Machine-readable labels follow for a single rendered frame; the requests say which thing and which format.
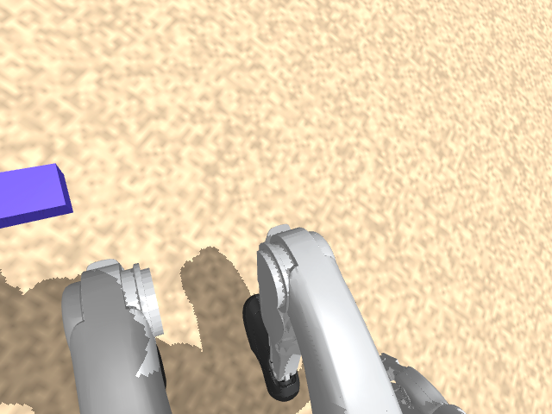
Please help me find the right robot hand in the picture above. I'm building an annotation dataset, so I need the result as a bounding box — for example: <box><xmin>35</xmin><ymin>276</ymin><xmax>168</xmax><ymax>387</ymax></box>
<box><xmin>380</xmin><ymin>353</ymin><xmax>449</xmax><ymax>414</ymax></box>

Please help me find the right robot foot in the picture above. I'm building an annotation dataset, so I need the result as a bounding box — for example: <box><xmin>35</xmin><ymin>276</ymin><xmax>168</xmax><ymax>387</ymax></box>
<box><xmin>242</xmin><ymin>294</ymin><xmax>299</xmax><ymax>402</ymax></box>

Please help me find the carton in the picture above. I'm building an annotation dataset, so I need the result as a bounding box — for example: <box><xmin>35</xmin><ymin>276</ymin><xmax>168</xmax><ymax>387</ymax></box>
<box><xmin>0</xmin><ymin>163</ymin><xmax>73</xmax><ymax>229</ymax></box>

